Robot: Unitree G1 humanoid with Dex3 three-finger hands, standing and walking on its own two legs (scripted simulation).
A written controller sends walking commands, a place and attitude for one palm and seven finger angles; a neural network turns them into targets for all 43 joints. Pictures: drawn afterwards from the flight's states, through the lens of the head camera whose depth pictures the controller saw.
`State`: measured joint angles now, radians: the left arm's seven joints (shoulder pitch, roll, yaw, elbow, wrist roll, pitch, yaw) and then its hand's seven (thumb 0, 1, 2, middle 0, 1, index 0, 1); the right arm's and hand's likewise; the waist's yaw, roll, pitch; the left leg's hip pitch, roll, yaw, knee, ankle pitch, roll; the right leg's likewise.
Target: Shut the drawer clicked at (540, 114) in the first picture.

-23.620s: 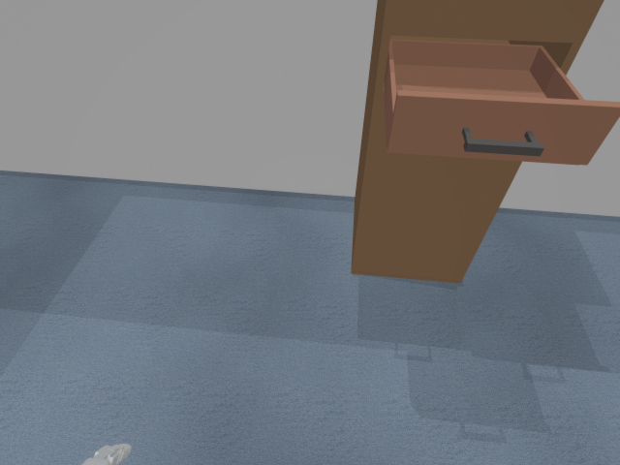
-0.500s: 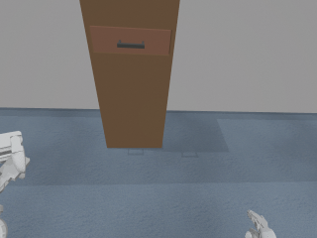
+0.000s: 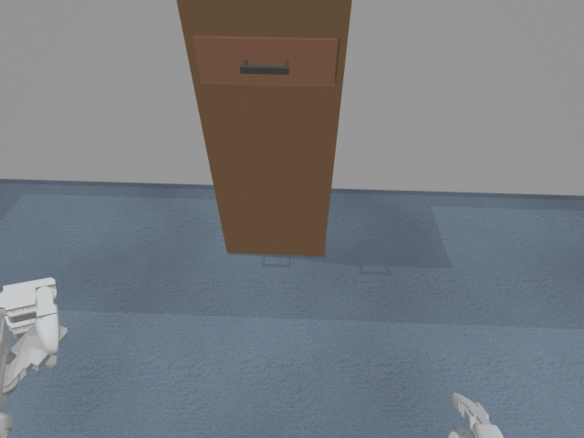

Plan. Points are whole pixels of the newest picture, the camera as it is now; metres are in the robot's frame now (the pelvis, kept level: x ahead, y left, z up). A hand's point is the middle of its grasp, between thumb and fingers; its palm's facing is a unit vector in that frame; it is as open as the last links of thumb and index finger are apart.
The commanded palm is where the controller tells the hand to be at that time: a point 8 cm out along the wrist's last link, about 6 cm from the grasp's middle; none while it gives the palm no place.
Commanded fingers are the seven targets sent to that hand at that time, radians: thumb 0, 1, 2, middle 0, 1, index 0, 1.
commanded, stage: stop stepping back and stand still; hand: left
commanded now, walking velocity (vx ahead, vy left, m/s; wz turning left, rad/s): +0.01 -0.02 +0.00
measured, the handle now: (265, 66) +1.00 +0.15 +0.09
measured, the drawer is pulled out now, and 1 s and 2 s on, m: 0.00 0.00 0.00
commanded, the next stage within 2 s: let the arm hang, fingers relaxed in 0.04 s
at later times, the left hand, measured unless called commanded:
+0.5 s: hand out of the picture +0.06 +0.21 -0.17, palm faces +0.14 -0.96 -0.24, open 3.4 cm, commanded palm none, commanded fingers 0.00 0.90 0.90 -0.64 -0.78 -0.64 -0.78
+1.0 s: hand out of the picture +0.02 +0.19 -0.17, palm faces +0.07 -0.98 -0.19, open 7.2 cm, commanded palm none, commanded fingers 0.00 0.90 0.90 -0.20 -0.30 -0.20 -0.30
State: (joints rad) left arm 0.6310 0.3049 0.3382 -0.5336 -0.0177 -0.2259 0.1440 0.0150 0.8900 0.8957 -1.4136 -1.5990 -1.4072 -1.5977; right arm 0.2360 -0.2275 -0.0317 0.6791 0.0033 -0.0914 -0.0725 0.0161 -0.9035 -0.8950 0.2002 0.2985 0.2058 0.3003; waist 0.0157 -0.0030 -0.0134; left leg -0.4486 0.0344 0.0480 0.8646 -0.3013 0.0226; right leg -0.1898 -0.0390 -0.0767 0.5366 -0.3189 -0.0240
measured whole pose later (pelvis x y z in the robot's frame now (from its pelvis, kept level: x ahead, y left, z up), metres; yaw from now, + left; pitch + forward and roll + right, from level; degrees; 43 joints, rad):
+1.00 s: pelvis +0.02 +0.03 +0.01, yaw +2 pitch -2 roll +0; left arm 0.27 0.13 0.00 1.13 0.01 0.00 0.03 0.01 0.92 0.90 -0.23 -0.34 -0.23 -0.34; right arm 0.30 -0.13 0.00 1.11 -0.01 0.00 -0.03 0.01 -0.92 -0.90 0.20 0.30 0.20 0.30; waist 0.00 0.02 0.03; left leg -0.16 -0.02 0.07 0.41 -0.21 0.04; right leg -0.17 -0.02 -0.02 0.42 -0.21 0.01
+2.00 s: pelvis +0.04 +0.00 +0.01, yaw +2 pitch -1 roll +0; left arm 0.29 0.10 0.00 1.16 0.00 -0.02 0.04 0.00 0.91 0.90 -0.20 -0.30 -0.20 -0.30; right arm 0.31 -0.11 -0.01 1.15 -0.01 0.00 -0.04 0.00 -0.91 -0.90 0.20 0.30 0.20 0.30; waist -0.01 0.02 0.06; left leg -0.15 0.02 0.06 0.41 -0.23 0.00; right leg -0.15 0.02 -0.03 0.41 -0.23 -0.03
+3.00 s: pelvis +0.05 -0.01 +0.01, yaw +2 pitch -2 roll +0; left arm 0.28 0.11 0.01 1.16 0.00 -0.02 0.04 0.00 0.91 0.90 -0.20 -0.30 -0.20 -0.30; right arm 0.30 -0.12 -0.01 1.16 -0.01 0.00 -0.05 0.00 -0.91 -0.90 0.20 0.30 0.20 0.30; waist -0.01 0.02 0.06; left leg -0.11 0.02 0.05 0.38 -0.24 -0.01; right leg -0.12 0.03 -0.04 0.39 -0.25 -0.04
